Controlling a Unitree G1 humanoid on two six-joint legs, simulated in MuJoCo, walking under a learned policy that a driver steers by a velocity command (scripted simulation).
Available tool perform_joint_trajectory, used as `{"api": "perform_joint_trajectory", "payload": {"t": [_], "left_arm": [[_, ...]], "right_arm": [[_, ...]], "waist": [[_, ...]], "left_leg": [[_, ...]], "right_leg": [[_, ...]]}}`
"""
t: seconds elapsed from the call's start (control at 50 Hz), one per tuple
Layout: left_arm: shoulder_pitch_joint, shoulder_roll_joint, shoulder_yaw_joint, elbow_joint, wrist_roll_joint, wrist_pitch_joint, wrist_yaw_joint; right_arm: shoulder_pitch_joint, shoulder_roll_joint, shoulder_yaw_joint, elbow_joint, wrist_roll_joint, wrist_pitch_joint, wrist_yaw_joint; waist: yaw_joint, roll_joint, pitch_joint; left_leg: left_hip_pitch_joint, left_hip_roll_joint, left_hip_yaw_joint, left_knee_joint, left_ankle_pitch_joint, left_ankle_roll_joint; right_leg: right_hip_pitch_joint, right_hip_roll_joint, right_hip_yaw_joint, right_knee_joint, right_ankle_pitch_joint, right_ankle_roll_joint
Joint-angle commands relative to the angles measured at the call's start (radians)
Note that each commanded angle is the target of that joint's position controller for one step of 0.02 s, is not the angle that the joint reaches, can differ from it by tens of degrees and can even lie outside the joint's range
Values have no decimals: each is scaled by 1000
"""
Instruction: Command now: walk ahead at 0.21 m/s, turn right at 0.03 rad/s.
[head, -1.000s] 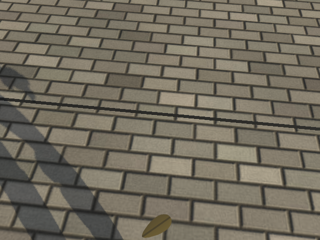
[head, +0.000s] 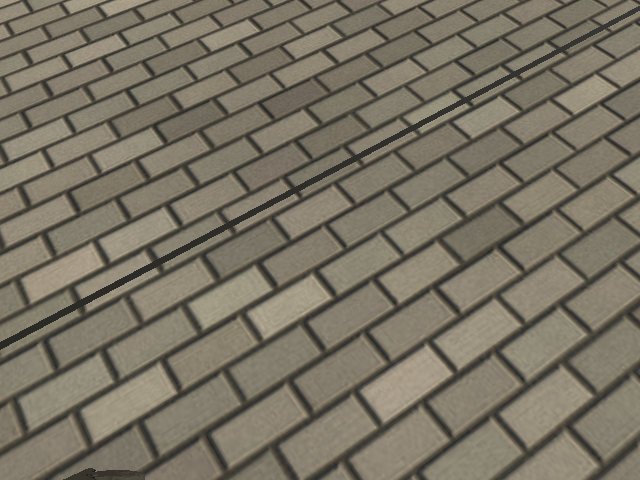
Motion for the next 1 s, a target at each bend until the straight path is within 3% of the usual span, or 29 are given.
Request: {"api": "perform_joint_trajectory", "payload": {"t": [0.02, 0.04, 0.06, 0.08, 0.1, 0.14, 0.2, 0.28, 0.36, 0.42, 0.46, 0.5, 0.52, 0.54, 0.56, 0.58, 0.6, 0.62, 0.64, 0.66, 0.68, 0.7, 0.72, 0.76, 0.82, 0.88, 0.92, 0.96, 1.0], "left_arm": [[279, 191, 48, 31, -7, -14, 37], [199, 166, 36, 30, 0, -13, 37], [146, 149, 24, 28, -1, -27, 44], [142, 137, 18, 33, 7, -46, 44], [149, 132, 16, 41, 6, -68, 46], [165, 125, 19, 55, 6, -100, 43], [198, 117, 23, 74, 5, -124, 43], [257, 120, 29, 111, 10, -142, 49], [292, 113, 31, 150, 15, -160, 53], [327, 108, 31, 182, 21, -165, 55], [350, 115, 30, 205, 24, -160, 56], [330, 150, 32, 205, 19, -150, 59], [325, 184, 39, 202, 21, -136, 63], [301, 226, 51, 191, 25, -116, 63], [280, 256, 61, 173, 15, -106, 52], [278, 223, 52, 169, 15, -110, 39], [260, 55, 14, 67, -2, -130, 14], [120, 111, 11, -8, 7, -162, 19], [57, 114, 7, -35, 4, -182, 20], [99, 103, -2, -19, 3, -191, 25], [106, 97, -7, -13, 20, -184, 27], [149, 94, -10, -1, 38, -164, 26], [166, 93, -12, 6, 49, -141, 23], [120, 84, -18, -16, 55, -111, 16], [-22, 49, -40, -65, 36, -113, -2], [-122, 30, -50, -75, 7, -125, -14], [-142, 45, -44, -70, -6, -128, -14], [-95, 87, -30, -50, -7, -134, -11], [70, 150, -4, 5, -17, -128, -4]], "right_arm": [[-19, -72, -7, -88, -12, 3, 26], [-68, -132, -27, -81, -2, -1, 38], [-67, -153, -45, -67, -3, -4, 53], [-24, -146, -47, -30, -1, -7, 62], [6, -124, -49, -14, -3, -9, 67], [19, -77, -45, 2, 1, -14, 71], [-48, -61, -49, -18, 4, -14, 78], [-97, -39, -48, -36, -6, -9, 83], [-178, -35, -40, -69, -12, -11, 95], [-273, -21, -23, -106, -10, -16, 108], [-323, -3, -8, -135, -6, -19, 108], [-281, -3, -4, -136, 6, -20, 93], [-202, -21, -12, -118, 13, -20, 85], [-55, -58, -29, -84, 19, -23, 76], [111, -114, -58, -39, 19, -35, 63], [259, -179, -93, 25, 7, -38, 40], [141, -306, -123, 11, -1, -21, 27], [165, -314, -126, -21, 1, -18, 36], [169, -296, -122, 1, -2, -23, 25], [160, -242, -109, 21, -2, -36, 16], [110, -204, -96, 15, -2, -51, 7], [53, -170, -80, 2, 0, -63, 1], [36, -143, -68, -7, 9, -76, 2], [47, -134, -60, -9, 21, -99, 9], [102, -107, -48, 16, 17, -127, 14], [180, -102, -40, 51, 32, -151, 21], [197, -118, -36, 75, 26, -161, 15], [174, -161, -42, 85, 9, -162, 0], [139, -201, -51, 88, -29, -144, -22]], "waist": [[169, -260, -216], [143, -239, -90], [119, -263, -11], [101, -232, 8], [82, -187, 0], [68, -151, -5], [78, -142, 26], [77, -103, 47], [78, -91, 92], [100, -75, 129], [104, -73, 137], [56, -98, 58], [5, -125, -9], [-72, -151, -99], [-146, -140, -193], [-191, -65, -259], [-46, 259, -221], [-93, 61, -318], [-81, -4, -240], [-19, -84, -138], [24, -119, -101], [73, -109, -77], [93, -100, -65], [98, -95, -21], [48, -54, 43], [-29, -23, 30], [-39, -13, 7], [7, 37, -45], [111, 88, -147]], "left_leg": [[-331, -30, -164, 269, -88, 16], [-364, -28, -196, 251, 10, 19], [-378, -43, -203, 253, 107, 16], [-382, -51, -219, 281, 193, 17], [-401, -53, -219, 313, 242, 21], [-458, -41, -215, 366, 300, 21], [-558, -17, -207, 393, 364, -3], [-670, 4, -218, 397, 417, -14], [-721, 28, -173, 329, 449, 33], [-689, 43, -98, 205, 435, 89], [-638, 26, -34, 117, 383, 134], [-421, -62, 56, 38, 324, 190], [-313, -114, 76, 41, 260, 210], [-145, -161, 73, 43, 168, 231], [99, -206, 38, -7, 121, 252], [393, -203, -91, -113, 80, 269], [603, 75, -719, -347, -195, 423], [642, 147, -1001, -493, -179, 446], [569, 162, -948, -536, -106, 408], [417, 140, -863, -543, 12, 371], [293, 88, -757, -537, 75, 341], [195, 39, -670, -540, 129, 329], [123, 5, -628, -557, 152, 332], [13, -42, -566, -595, 201, 335], [-6, -86, -438, -665, 422, 281], [102, -73, -348, -714, 730, 197], [254, -42, -297, -730, 906, 151], [396, -4, -239, -661, 1222, 115], [491, 43, -196, -454, 1580, 82]], "right_leg": [[361, -410, 386, -328, -189, -235], [270, -343, 356, -420, -418, -170], [225, -296, 303, -466, -422, -121], [221, -275, 242, -473, -335, -95], [245, -276, 197, -475, -281, -76], [268, -278, 125, -477, -229, -60], [262, -298, 62, -493, -213, -72], [293, -337, 8, -492, -178, -101], [335, -336, -90, -510, -121, -90], [381, -322, -186, -516, 9, -79], [429, -316, -253, -471, 281, -74], [440, -309, -315, -323, 949, -59], [463, -325, -316, -188, 1233, -60], [437, -346, -306, 14, 1367, -69], [321, -350, -275, 274, 1305, -76], [96, -282, -255, 602, 908, -44], [-439, -20, -183, 1029, -122, 47], [-564, -3, 80, 1105, -88, 42], [-601, -62, 123, 1057, -35, 27], [-556, -108, 121, 951, 0, 19], [-495, -142, 126, 870, -6, 23], [-435, -156, 129, 824, -6, 36], [-404, -169, 129, 782, -14, 52], [-398, -182, 94, 667, -10, 81], [-402, -175, 15, 370, 241, 69], [-314, -124, -62, 110, 490, 3], [-298, -88, -82, 19, 537, -44], [-235, -25, -88, -21, 468, -83], [-102, 64, -91, 12, 312, -108]]}}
